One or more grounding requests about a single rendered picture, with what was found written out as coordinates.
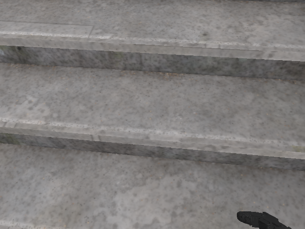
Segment right robot hand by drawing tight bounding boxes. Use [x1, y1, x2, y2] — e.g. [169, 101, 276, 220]
[236, 211, 292, 229]

